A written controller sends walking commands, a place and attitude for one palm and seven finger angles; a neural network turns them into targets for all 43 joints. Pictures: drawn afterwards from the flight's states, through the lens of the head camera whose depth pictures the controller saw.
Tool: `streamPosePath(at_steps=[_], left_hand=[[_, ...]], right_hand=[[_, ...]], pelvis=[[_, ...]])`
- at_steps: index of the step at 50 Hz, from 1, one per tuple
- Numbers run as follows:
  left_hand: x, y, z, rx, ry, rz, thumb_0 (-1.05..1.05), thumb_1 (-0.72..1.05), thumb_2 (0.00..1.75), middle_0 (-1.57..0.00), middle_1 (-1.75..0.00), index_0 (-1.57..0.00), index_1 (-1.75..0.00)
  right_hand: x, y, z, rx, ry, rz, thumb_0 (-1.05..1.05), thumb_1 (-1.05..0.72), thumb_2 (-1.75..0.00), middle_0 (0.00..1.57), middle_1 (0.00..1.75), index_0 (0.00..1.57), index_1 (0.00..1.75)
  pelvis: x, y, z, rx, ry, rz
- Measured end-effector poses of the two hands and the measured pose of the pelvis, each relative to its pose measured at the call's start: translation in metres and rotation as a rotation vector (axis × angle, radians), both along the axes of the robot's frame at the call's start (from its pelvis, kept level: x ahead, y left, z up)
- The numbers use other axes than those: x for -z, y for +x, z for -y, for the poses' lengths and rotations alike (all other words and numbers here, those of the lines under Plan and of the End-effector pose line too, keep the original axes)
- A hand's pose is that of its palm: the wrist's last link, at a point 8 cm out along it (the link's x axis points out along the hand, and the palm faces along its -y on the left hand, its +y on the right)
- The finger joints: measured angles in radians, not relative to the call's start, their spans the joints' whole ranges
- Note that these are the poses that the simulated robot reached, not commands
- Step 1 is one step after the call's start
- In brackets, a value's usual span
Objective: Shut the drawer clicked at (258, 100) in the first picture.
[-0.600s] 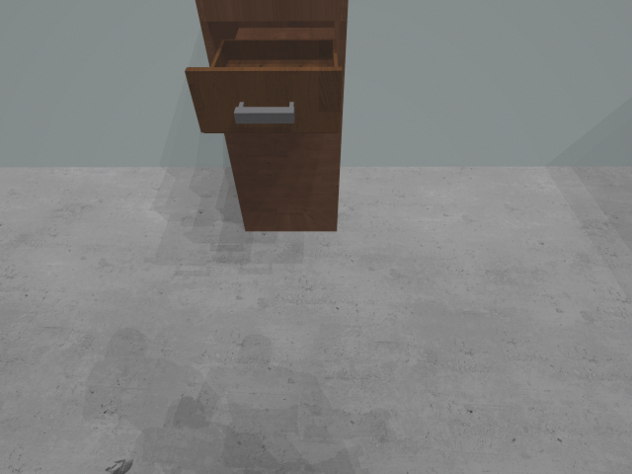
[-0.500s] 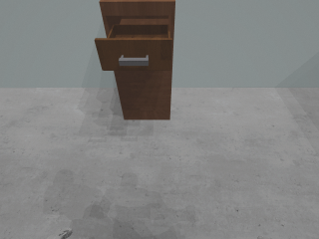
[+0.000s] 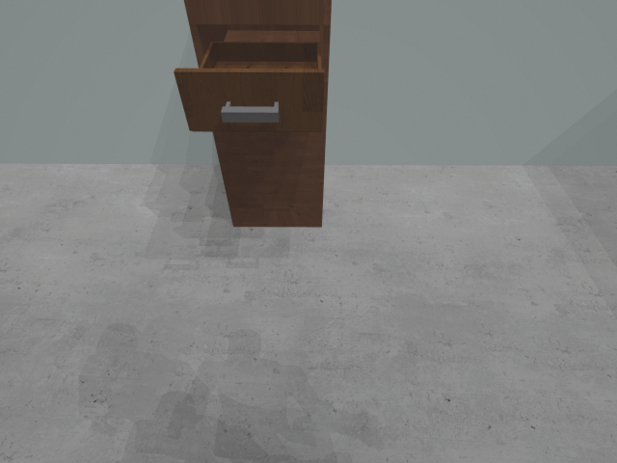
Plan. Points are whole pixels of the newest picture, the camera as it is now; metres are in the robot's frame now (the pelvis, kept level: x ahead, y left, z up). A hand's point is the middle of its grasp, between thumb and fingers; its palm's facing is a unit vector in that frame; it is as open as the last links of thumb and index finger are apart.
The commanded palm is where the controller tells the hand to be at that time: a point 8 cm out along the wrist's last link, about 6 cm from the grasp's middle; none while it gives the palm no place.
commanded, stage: stand and wait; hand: left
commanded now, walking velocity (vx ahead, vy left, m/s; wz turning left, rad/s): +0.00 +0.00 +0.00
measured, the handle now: (251, 109) +0.88 +0.19 -0.01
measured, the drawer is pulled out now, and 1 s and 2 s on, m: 0.29 0.29 0.29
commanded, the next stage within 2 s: look at it before walking up in 0.22 s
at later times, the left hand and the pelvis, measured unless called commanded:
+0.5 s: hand out of the picture +0.06 +0.24 -0.16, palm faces -0.03 -0.95 -0.32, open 7.4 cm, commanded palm none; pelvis -0.01 +0.00 +0.00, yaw +0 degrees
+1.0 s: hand out of the picture +0.06 +0.24 -0.16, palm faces -0.03 -0.95 -0.32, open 7.4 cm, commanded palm none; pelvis +0.00 +0.01 +0.00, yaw -1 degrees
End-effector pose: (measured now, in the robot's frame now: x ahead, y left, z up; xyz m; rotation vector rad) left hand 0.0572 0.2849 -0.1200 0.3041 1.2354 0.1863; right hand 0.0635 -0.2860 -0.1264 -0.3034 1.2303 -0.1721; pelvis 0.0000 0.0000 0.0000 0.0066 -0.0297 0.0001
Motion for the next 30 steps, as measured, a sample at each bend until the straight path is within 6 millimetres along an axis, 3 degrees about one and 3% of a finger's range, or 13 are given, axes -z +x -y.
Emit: streamPosePath(at_steps=[19,30], left_hand=[[-0.002,0.001,0.001,0.010,-0.007,0.033,0.01,0.90,0.89,-0.21,-0.30,-0.20,-0.30],[0.001,-0.009,-0.001,0.006,-0.012,0.003,0.01,0.90,0.89,-0.21,-0.30,-0.20,-0.30]], right_hand=[[0.000,-0.014,-0.007,0.013,0.016,0.006,0.01,-0.90,-0.90,0.20,0.30,0.20,0.30],[-0.001,-0.019,-0.010,0.015,0.014,-0.012,0.01,-0.90,-0.90,0.20,0.30,0.20,0.30]], pelvis=[[-0.002,-0.009,-0.002,0.004,-0.002,0.008],[-0.002,-0.011,-0.005,0.006,-0.002,0.000]])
